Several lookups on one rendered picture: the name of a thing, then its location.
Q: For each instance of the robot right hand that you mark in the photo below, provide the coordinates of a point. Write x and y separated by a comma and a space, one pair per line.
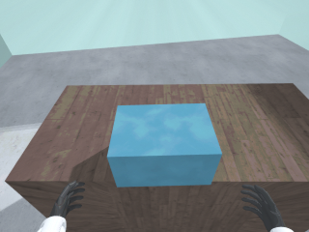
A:
267, 210

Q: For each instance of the robot left hand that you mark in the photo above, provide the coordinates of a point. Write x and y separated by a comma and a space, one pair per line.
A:
62, 205

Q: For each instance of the carton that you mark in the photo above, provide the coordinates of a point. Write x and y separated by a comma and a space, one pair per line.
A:
162, 145

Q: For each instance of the robot left forearm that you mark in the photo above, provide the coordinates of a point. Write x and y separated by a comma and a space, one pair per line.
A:
53, 224

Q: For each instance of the pedestal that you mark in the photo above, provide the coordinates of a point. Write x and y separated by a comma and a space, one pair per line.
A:
262, 130

